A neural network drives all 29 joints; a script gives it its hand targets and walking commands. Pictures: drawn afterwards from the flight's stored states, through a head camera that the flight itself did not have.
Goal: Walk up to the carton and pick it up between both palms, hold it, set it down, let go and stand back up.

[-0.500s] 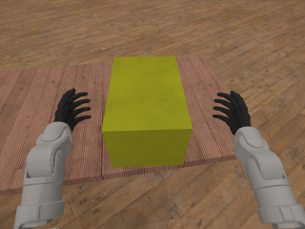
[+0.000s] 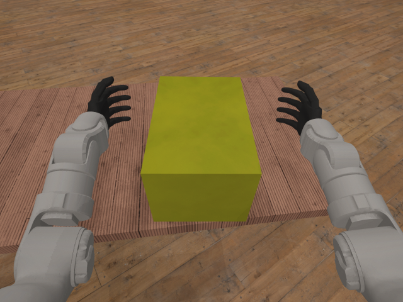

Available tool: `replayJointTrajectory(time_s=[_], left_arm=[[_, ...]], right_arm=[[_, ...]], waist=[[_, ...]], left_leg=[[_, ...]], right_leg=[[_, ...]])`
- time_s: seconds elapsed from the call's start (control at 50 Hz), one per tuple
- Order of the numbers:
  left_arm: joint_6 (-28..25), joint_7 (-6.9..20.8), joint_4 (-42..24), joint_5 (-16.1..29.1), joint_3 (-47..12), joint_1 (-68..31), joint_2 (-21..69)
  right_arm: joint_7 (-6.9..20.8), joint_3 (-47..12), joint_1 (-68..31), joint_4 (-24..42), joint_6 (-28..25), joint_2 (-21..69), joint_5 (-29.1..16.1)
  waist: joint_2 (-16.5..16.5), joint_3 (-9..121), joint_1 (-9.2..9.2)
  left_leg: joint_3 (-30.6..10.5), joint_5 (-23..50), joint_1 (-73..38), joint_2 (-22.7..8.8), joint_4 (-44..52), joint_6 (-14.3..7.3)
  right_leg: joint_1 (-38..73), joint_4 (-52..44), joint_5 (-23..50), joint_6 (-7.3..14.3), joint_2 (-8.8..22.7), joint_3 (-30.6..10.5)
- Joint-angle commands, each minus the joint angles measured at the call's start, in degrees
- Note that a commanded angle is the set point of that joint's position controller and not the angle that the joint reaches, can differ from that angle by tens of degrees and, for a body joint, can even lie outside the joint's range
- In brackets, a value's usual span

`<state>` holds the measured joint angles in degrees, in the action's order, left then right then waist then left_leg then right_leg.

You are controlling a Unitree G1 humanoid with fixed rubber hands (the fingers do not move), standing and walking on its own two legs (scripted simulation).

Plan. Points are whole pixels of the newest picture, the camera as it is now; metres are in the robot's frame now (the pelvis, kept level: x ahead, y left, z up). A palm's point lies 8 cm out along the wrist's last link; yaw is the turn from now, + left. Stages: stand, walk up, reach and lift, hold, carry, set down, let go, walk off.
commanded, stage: reach and lift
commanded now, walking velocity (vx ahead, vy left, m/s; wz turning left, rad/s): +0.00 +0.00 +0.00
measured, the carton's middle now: (200, 144) +0.47 +0.05 +0.05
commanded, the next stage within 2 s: none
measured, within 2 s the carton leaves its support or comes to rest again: neither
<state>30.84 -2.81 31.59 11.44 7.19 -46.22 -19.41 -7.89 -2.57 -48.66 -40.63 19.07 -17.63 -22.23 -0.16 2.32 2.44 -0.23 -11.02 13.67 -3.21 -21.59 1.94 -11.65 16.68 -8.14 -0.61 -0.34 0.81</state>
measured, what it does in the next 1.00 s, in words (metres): stands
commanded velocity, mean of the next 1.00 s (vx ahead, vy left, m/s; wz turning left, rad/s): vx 0.00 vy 0.00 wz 0.00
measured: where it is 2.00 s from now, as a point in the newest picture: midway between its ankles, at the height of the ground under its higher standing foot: outside the picture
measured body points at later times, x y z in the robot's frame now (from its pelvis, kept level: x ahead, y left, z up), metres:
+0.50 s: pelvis +0.00 +0.00 +0.00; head +0.03 +0.01 +0.45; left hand +0.43 +0.24 +0.14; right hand +0.47 -0.15 +0.15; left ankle +0.00 +0.14 -0.75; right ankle +0.00 -0.13 -0.75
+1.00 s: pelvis -0.01 +0.00 -0.01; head +0.02 +0.00 +0.44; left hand +0.42 +0.22 +0.10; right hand +0.46 -0.15 +0.11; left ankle +0.00 +0.14 -0.75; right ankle +0.00 -0.13 -0.75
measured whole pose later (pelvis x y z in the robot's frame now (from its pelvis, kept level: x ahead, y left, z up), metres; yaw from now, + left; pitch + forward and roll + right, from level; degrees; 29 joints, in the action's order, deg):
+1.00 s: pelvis -0.01 +0.00 -0.01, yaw -1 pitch +13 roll -1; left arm -5.7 -5.3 70.9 13.0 1.9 -53.9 -12.5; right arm -4.4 -4.7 -57.2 -72.6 -2.5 -14.4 -20.2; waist 0.6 11.1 4.8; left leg -0.1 -11.6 28.9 -3.5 -27.2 2.2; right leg -27.6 23.7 -9.4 -0.3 -0.7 0.4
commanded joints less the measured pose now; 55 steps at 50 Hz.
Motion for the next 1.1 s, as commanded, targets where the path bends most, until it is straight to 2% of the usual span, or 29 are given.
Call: replayJointTrajectory(time_s=[0.0, 0.06, 0.12, 0.22, 0.24, 0.26, 0.28, 0.3, 0.34, 0.4, 0.54, 0.62, 0.68, 0.76, 0.82, 0.88, 0.98, 1.08], left_arm=[[-3.0, 0.0, -5.1, -0.2, 1.0, -30.0, -9.2], [-4.3, -0.4, -3.9, 0.5, 0.2, -32.0, -9.0], [-5.5, -0.2, 0.9, 0.0, 0.3, -32.9, -9.3], [-8.9, -0.1, 6.6, -0.5, -0.6, -33.2, -7.8], [-10.0, 0.0, 7.6, -0.7, -0.7, -32.7, -7.6], [-10.6, -1.1, 0.9, 0.3, 0.7, -38.8, -13.2], [-10.3, -1.7, 4.8, 0.4, -0.6, -36.5, -11.6], [-10.6, -1.5, 5.6, 0.4, -0.4, -35.7, -10.2], [-12.0, -0.8, 8.9, 0.2, -0.8, -32.7, -8.6], [-16.5, 0.3, 13.5, -0.8, -1.0, -28.7, -6.4], [-28.4, 0.0, 16.6, 0.5, -2.9, -32.5, -5.6], [-34.8, -0.9, 20.9, 1.8, -4.2, -35.0, -5.1], [-38.4, -1.7, 23.5, 1.6, -4.7, -34.9, -3.4], [-38.8, -2.7, 23.9, 1.1, -4.7, -33.6, -1.3], [-37.6, -2.4, 26.0, 1.4, -4.4, -33.2, -1.4], [-38.0, -2.3, 29.4, 1.4, -4.1, -33.0, -1.4], [-39.9, -2.9, 33.5, 1.8, -4.8, -34.0, -0.9], [-42.2, -3.5, 33.8, 2.8, -5.9, -36.6, 2.3]], right_arm=[[-0.2, 2.2, -29.3, 5.0, -3.0, -9.3, -0.2], [-0.2, 2.0, -31.4, 3.5, -3.6, -9.3, -0.9], [-0.1, 0.8, -32.7, -0.6, -3.9, -9.0, -0.9], [0.4, 0.4, -32.6, -6.5, -5.4, -7.8, -0.5], [0.4, -0.1, -32.3, -7.1, -6.0, -6.8, -0.3], [0.8, 1.5, -39.9, -1.1, -6.8, -11.0, -3.2], [0.8, 0.3, -38.2, -4.8, -6.5, -10.4, -3.1], [0.8, 0.1, -38.3, -5.7, -6.9, -9.5, -2.3], [0.6, -0.3, -35.8, -8.3, -7.6, -8.3, -1.3], [0.4, -0.9, -31.4, -12.0, -9.8, -5.5, 0.1], [0.8, 2.1, -32.1, -11.9, -16.3, -3.2, 3.9], [1.4, 4.1, -33.2, -13.7, -20.3, -3.0, 6.4], [2.2, 4.0, -33.2, -16.8, -23.3, -4.0, 6.8], [3.1, 2.3, -33.7, -19.0, -25.3, -5.9, 4.9], [3.0, 0.8, -34.6, -19.8, -24.6, -5.2, 3.8], [3.2, -0.7, -34.9, -21.8, -24.1, -3.8, 2.6], [4.1, -2.5, -35.2, -24.6, -24.0, -2.3, 1.1], [4.4, -1.3, -36.2, -24.7, -24.2, 1.1, 2.6]], waist=[[-1.8, 27.3, -0.59], [-2.4, 29.5, -0.4], [-1.7, 28.7, -0.3], [-2.5, 28.2, 0.19], [-1.6, 28.3, 0.38], [-2.8, 37.2, 4.38], [-2.3, 34.6, 2.53], [-1.6, 34.2, 2.88], [0.0, 31.9, 2.34], [1.0, 28.9, 2.07], [-1.9, 32.0, 1.57], [-3.0, 38.3, 0.95], [-4.1, 41.9, 1.29], [-3.3, 43.7, 1.4], [0.1, 41.0, 1.48], [1.9, 37.5, 2.69], [1.3, 35.5, 3.68], [0.3, 37.0, 2.94]], left_leg=[[3.2, 22.3, -8.9, 4.0, -0.9, 1.8], [3.1, 24.0, -9.6, 3.9, -1.8, 2.1], [3.0, 23.6, -9.5, 3.8, -1.8, 1.9], [2.8, 24.1, -8.9, 3.4, -1.9, 2.1], [2.9, 24.2, -8.6, 3.5, -1.9, 1.9], [3.6, 26.8, -9.4, 4.0, -2.3, 2.6], [3.5, 27.6, -9.8, 3.4, -2.6, 2.5], [3.5, 28.1, -10.0, 3.6, -2.7, 2.3], [3.7, 26.7, -8.9, 3.5, -2.1, 1.8], [4.0, 25.6, -6.8, 3.7, -1.4, 1.5], [4.0, 24.7, -3.6, 3.8, -2.7, 2.7], [3.7, 23.8, -2.1, 3.4, -4.8, 3.4], [3.4, 25.9, -2.9, 3.0, -6.6, 4.4], [2.9, 29.9, -5.2, 2.4, -8.5, 5.1], [3.3, 26.9, -1.5, 2.6, -8.0, 3.8], [3.8, 22.3, 3.3, 2.8, -6.7, 2.6], [4.0, 18.3, 6.3, 2.7, -6.0, 1.8], [3.7, 16.9, 7.3, 2.7, -6.5, 1.7]], right_leg=[[10.7, 1.3, 15.9, -0.7, -3.6, 0.9], [9.9, 1.5, 17.2, -0.5, -3.7, 1.2], [9.6, 1.2, 17.1, -0.7, -3.5, 1.2], [7.9, 1.2, 16.4, -0.5, -3.2, 1.1], [8.6, 1.3, 16.8, -0.6, -3.1, 1.1], [9.9, 2.6, 18.9, -0.1, -3.4, 0.8], [10.0, 3.1, 20.1, -0.4, -3.8, 0.9], [10.1, 2.8, 20.1, -0.6, -3.8, 1.1], [10.2, 2.8, 20.9, -0.9, -3.5, 0.6], [10.8, 2.4, 20.0, -0.9, -3.0, 0.1], [5.6, 2.1, 12.8, 0.0, -2.3, 0.1], [1.8, 3.8, 11.5, 0.4, -2.0, 0.5], [-1.0, 5.1, 12.0, 1.0, -2.4, 1.1], [-3.1, 5.6, 14.0, 0.9, -3.4, 1.7], [-1.5, 6.2, 14.5, 0.0, -3.0, 1.1], [-0.6, 6.7, 11.1, -0.3, -2.1, 0.3], [-2.2, 6.8, 5.9, 0.1, -1.3, -0.4], [-4.4, 6.8, 4.5, 0.5, -0.7, -0.7]])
